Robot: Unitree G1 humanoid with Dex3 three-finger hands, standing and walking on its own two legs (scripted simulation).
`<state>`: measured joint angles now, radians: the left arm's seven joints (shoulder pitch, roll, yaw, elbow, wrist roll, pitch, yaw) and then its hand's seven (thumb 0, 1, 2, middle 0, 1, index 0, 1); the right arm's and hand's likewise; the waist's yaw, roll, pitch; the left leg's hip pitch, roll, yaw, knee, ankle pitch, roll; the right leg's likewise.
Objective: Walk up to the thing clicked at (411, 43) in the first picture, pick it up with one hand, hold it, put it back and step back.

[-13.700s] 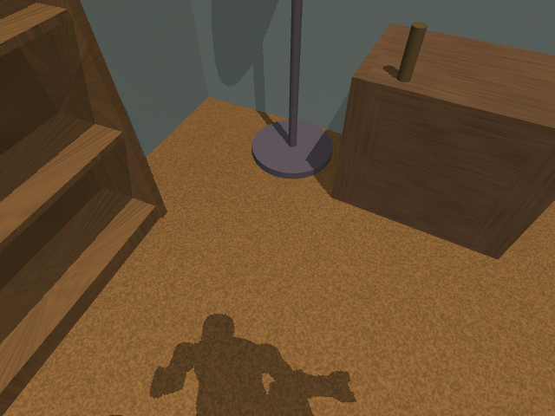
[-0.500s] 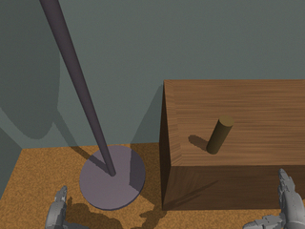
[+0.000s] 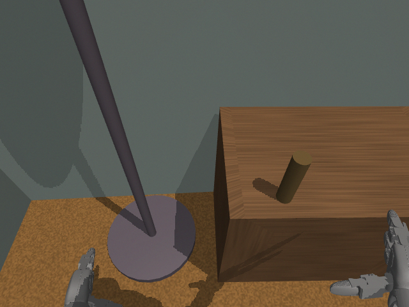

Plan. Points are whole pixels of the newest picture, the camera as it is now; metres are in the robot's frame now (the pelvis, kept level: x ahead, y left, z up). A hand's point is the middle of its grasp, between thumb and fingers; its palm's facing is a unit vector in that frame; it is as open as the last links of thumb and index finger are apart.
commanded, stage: go down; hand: right
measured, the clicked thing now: (292, 179) +0.42 -0.21 -0.06
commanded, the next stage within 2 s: none
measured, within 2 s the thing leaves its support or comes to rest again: neither
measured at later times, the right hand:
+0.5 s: hand (380, 208) +0.29 -0.33 +0.02, palm faces +0.25 +0.96 -0.09, open 17.4 cm
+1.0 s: hand (394, 193) +0.32 -0.37 +0.03, palm faces +0.19 +0.98 -0.03, open 17.3 cm
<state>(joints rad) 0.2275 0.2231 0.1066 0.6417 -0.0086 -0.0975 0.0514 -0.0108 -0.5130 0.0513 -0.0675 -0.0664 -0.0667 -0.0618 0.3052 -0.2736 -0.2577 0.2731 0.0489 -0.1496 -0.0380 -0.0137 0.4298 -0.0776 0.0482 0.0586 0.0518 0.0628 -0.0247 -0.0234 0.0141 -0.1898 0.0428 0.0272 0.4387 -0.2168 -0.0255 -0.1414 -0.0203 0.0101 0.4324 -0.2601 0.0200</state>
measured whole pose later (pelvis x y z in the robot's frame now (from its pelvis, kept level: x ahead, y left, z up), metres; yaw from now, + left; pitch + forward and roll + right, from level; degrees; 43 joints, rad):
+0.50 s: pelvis -0.01 -0.01 -0.02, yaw +0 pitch +4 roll +1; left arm 0.23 0.23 0.05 0.64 -0.03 -0.14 0.11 -0.01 -0.51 0.03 -0.06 -0.06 -0.06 -0.05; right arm -0.17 -0.50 -0.49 0.81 0.23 -0.30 0.35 -0.02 0.52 -0.05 0.04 0.05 0.05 0.06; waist 0.03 0.02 -0.04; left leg -0.42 0.04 0.02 0.61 -0.27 -0.03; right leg -0.39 -0.02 0.01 0.65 -0.34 0.01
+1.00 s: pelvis -0.02 -0.02 -0.04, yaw +0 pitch +10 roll +2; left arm 0.25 0.24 -0.01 0.59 -0.01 -0.20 0.13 -0.01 -0.52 0.05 -0.06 -0.06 -0.07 -0.06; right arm -0.33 -0.64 -0.58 0.94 0.28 -0.35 0.53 -0.02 0.48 -0.06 0.04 0.05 0.05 0.05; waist 0.05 0.02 -0.09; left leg -0.61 0.03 0.03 0.76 -0.32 -0.04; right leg -0.60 -0.04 0.03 0.85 -0.42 0.01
